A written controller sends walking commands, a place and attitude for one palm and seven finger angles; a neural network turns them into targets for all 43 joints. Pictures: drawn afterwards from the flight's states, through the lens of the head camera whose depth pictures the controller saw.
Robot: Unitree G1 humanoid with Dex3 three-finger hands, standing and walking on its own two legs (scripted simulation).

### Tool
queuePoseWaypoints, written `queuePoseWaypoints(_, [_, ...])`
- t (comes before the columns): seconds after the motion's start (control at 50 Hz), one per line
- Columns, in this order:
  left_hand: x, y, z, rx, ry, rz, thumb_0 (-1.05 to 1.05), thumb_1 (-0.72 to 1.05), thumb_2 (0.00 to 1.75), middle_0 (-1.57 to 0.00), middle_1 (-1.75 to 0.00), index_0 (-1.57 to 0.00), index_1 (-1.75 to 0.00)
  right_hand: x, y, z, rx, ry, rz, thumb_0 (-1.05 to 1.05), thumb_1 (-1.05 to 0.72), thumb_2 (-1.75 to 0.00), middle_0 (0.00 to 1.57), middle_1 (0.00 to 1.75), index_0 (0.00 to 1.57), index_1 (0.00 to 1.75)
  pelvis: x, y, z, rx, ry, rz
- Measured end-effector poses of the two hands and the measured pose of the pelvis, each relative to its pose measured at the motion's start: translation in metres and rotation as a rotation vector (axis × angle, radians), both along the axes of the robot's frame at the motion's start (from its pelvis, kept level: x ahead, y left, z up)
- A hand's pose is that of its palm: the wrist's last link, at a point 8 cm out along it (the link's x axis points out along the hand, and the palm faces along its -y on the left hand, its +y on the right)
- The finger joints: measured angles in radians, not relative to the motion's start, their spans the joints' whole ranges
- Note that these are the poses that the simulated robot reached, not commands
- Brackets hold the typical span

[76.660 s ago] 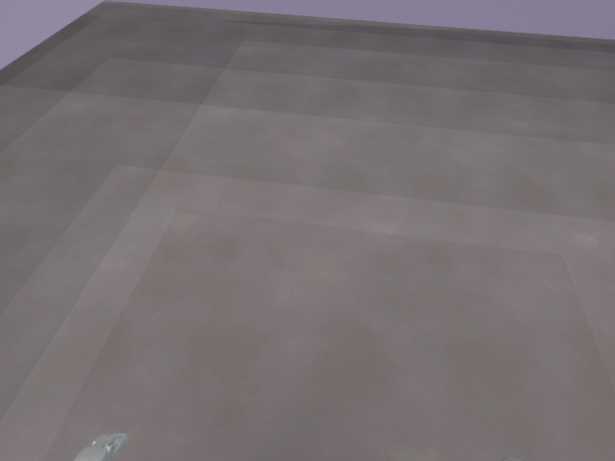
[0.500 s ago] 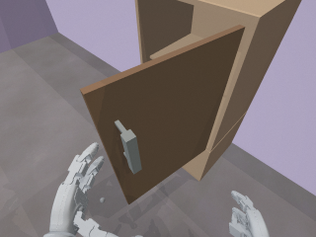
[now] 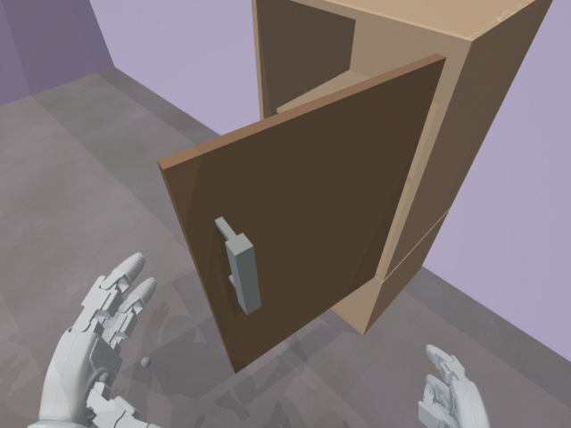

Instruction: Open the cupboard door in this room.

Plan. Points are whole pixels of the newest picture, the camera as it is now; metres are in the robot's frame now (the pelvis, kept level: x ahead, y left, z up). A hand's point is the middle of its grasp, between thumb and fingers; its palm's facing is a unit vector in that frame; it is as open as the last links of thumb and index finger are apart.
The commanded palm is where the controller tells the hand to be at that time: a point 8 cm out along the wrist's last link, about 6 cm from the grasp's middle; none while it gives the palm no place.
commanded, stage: draw the hand back to the body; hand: left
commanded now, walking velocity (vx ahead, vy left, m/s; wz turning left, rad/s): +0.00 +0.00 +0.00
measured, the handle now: (237, 266) +0.31 +0.09 +0.09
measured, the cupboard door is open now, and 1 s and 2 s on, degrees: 80 80 80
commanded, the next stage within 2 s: step back with the hand held close in 1.36 s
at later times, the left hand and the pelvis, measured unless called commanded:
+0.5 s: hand (75, 337) +0.18 +0.23 +0.15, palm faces +0.23 -0.93 -0.28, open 14.8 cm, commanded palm +0.14 +0.28 +0.17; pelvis +0.01 +0.03 +0.03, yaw +0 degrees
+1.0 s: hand (13, 271) +0.21 +0.27 +0.21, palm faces +0.40 -0.82 -0.41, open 8.9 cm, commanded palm +0.16 +0.32 +0.22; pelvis +0.02 +0.02 +0.05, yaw -1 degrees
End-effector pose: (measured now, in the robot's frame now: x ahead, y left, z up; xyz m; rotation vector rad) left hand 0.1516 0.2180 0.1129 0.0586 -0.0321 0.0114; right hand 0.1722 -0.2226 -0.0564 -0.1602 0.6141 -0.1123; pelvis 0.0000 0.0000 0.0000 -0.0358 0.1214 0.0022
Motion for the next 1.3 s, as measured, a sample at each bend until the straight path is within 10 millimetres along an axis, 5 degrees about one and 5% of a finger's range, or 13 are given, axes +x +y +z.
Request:
queuePoseWaypoints(0.32, [0.000,0.028,0.032,0.055,-0.004,0.015,-0.01,-0.46,0.32,-0.16,-0.30,-0.15,-0.30,0.008,0.027,0.025,-0.005,-0.074,0.035,0.02,-0.90,-0.90,0.21,0.30,0.20,0.30,0.002,0.019,0.015,-0.008,-0.052,-0.001])
queuePoseWaypoints(0.64, [0.007,0.069,0.068,0.289,0.013,0.288,0.00,0.00,0.52,-0.18,-0.30,-0.17,-0.30,0.011,0.043,0.032,-0.035,0.028,0.055,0.02,-0.90,-0.90,0.21,0.30,0.20,0.30,0.014,0.032,0.041,0.003,-0.130,-0.011])
queuePoseWaypoints(1.02, [0.022,0.093,0.115,0.398,-0.114,0.400,0.01,0.66,0.80,-0.21,-0.30,-0.20,-0.30,0.025,0.022,0.036,-0.032,0.061,0.046,0.01,-0.90,-0.90,0.21,0.30,0.20,0.30,0.024,0.020,0.051,0.016,-0.162,-0.022])
queuePoseWaypoints(1.3, [0.020,0.070,0.107,0.371,-0.085,0.383,0.02,0.87,0.90,-0.21,-0.30,-0.21,-0.30,0.020,0.001,0.033,-0.028,0.076,0.029,0.01,-0.90,-0.90,0.21,0.30,0.20,0.30,0.023,0.003,0.052,0.023,-0.175,-0.023])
